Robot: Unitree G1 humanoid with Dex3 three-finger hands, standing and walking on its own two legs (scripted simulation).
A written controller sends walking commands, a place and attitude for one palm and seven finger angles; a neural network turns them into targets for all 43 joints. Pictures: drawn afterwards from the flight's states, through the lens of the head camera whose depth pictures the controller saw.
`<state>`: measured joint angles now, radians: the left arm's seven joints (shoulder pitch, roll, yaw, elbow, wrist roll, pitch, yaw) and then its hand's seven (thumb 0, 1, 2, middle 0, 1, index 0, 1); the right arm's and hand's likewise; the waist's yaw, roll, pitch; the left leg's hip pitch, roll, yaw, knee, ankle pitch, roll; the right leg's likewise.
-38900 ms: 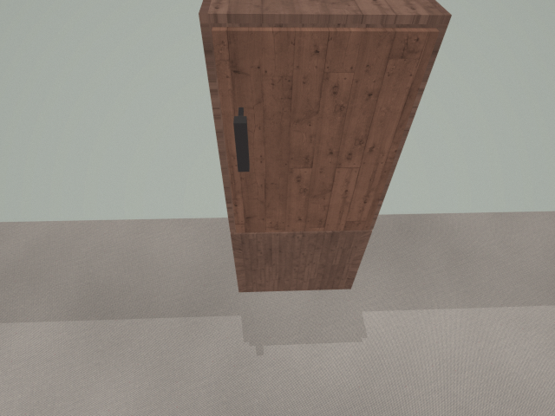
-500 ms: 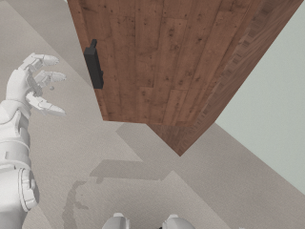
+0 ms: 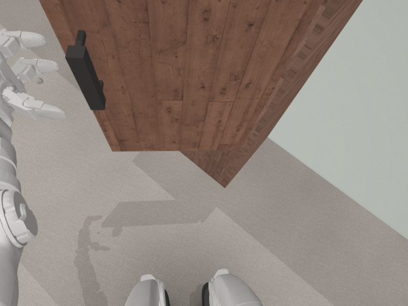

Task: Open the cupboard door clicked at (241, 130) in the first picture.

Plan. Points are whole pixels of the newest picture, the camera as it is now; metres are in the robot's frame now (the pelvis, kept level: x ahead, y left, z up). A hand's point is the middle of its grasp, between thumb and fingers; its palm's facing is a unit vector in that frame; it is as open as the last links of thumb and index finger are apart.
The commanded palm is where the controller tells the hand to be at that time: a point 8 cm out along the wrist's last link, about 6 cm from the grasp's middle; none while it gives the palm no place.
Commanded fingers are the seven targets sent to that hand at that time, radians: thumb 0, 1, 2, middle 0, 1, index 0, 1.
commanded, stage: move the hooked fingers beside the handle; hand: left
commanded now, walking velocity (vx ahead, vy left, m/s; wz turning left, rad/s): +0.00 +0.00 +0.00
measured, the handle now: (90, 72) +0.53 +0.16 +0.09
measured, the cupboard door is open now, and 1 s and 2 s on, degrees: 44 44 43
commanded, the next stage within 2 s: slide the fingers in behind the handle in 0.64 s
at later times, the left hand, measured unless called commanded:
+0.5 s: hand (37, 92) +0.48 +0.24 +0.09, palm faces -0.03 -1.00 +0.00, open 14.0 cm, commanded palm +0.47 +0.29 +0.09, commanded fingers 0.00 -0.50 0.30 -0.30 -1.20 -0.30 -1.20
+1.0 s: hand (52, 90) +0.49 +0.22 +0.09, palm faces -0.04 -1.00 -0.01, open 14.0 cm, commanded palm +0.46 +0.26 +0.09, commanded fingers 0.00 -0.50 0.30 -0.30 -1.20 -0.30 -1.20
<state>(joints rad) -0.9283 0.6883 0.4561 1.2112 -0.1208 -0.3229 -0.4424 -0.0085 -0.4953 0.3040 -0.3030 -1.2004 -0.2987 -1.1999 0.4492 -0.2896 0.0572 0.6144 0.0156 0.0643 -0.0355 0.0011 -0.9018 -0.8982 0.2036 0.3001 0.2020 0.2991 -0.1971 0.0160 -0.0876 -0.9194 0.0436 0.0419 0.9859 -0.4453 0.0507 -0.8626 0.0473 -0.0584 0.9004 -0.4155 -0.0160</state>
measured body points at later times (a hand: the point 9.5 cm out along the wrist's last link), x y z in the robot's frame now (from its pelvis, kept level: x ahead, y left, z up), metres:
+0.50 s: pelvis +0.01 +0.00 +0.00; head +0.12 +0.03 +0.44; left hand +0.48 +0.30 +0.09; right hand +0.05 -0.27 -0.10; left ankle +0.01 +0.08 -0.68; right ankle +0.00 -0.12 -0.68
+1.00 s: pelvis +0.00 +0.00 +0.00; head +0.11 +0.02 +0.44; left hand +0.48 +0.27 +0.09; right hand +0.00 -0.27 -0.10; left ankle +0.01 +0.08 -0.68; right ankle +0.00 -0.12 -0.68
